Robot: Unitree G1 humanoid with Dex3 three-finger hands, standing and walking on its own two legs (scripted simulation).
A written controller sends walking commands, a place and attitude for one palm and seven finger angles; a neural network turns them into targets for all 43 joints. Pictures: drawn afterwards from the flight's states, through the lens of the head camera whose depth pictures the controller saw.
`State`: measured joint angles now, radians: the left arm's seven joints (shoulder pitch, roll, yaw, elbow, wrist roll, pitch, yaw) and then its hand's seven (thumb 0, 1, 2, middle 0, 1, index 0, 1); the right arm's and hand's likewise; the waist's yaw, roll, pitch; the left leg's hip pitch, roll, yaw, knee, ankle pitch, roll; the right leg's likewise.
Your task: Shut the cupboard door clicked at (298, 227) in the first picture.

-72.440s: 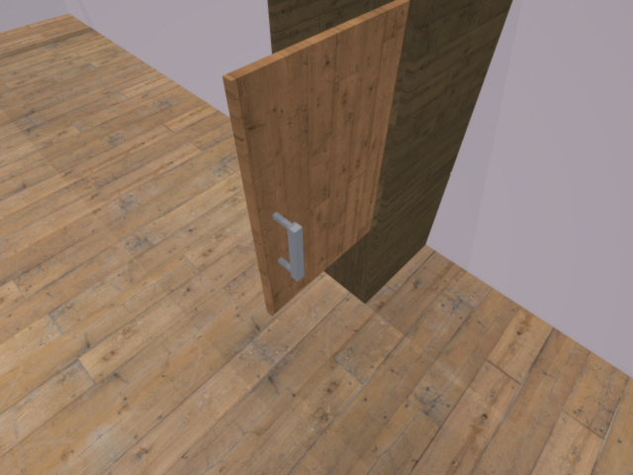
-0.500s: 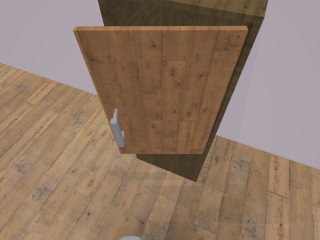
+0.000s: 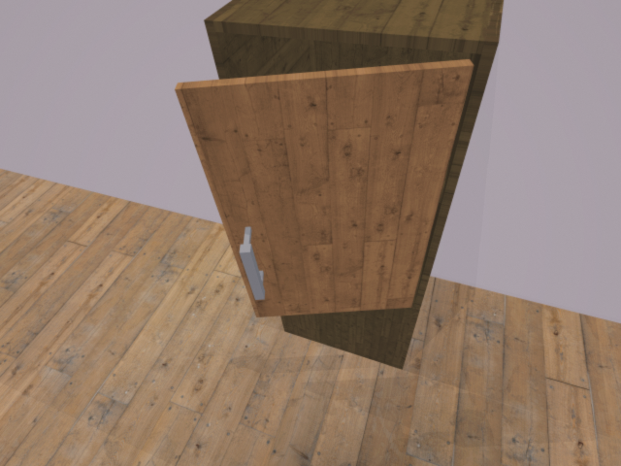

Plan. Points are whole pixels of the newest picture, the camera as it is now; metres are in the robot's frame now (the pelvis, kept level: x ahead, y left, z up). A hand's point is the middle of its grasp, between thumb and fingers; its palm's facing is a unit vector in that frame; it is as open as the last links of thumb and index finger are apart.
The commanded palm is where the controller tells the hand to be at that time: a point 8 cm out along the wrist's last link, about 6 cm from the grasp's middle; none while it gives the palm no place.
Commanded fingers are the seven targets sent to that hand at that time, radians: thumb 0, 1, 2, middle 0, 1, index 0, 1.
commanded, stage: come to a stop and stand still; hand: left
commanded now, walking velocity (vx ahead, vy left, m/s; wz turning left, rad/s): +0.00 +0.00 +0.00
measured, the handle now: (254, 264) +0.48 +0.15 -0.09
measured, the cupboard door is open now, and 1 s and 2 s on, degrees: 23 23 23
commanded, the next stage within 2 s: look again from close up in 0.10 s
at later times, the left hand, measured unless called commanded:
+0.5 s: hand out of the picture +0.03 +0.15 -0.16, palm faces -0.01 -0.97 -0.23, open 7.3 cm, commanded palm none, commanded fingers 0.00 0.90 0.90 -0.20 -0.30 -0.20 -0.30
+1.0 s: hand (218, 404) +0.20 +0.14 -0.03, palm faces +0.28 -0.96 -0.07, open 7.1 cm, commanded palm +0.12 +0.19 -0.07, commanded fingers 0.00 0.90 0.90 -0.38 -0.50 -0.38 -0.50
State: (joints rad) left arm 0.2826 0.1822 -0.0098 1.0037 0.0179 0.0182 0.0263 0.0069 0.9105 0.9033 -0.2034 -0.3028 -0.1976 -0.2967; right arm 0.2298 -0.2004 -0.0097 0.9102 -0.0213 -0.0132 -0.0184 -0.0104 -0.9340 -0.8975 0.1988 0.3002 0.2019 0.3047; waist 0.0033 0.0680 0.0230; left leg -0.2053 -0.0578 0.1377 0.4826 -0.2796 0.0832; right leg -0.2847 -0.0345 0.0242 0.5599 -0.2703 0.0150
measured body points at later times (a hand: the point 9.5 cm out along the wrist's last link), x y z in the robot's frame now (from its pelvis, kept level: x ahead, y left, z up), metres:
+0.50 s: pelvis +0.01 -0.03 +0.01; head +0.04 -0.04 +0.46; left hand +0.03 +0.21 -0.14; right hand +0.00 -0.24 -0.16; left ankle -0.01 +0.06 -0.73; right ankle +0.02 -0.13 -0.73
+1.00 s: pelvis +0.00 -0.05 -0.02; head +0.02 -0.07 +0.43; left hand +0.18 +0.19 -0.02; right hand +0.13 -0.31 -0.13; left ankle -0.01 +0.06 -0.73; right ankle +0.02 -0.13 -0.73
